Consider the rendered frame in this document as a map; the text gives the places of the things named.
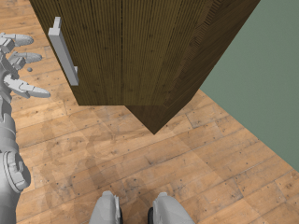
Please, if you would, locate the cupboard door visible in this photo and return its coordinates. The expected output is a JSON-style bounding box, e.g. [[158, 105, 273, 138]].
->
[[29, 0, 207, 106]]

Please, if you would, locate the robot right shin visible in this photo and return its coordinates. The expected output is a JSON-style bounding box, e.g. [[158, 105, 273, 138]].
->
[[153, 192, 167, 224]]

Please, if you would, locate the robot left hand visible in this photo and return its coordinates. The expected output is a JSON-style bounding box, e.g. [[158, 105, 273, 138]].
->
[[0, 32, 51, 99]]

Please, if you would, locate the robot left forearm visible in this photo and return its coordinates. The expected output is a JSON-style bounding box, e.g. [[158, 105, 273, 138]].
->
[[0, 86, 20, 154]]

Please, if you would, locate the robot shin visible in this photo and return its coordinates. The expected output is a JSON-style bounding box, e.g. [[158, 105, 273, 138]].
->
[[153, 192, 167, 224], [102, 190, 120, 224]]

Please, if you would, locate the robot left shin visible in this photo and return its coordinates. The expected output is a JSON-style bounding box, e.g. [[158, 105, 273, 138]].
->
[[102, 190, 120, 224]]

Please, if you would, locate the handle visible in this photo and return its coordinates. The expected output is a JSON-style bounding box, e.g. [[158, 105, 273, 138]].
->
[[48, 17, 79, 86]]

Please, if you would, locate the robot left upper arm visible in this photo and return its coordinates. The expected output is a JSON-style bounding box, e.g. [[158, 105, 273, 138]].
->
[[0, 151, 32, 224]]

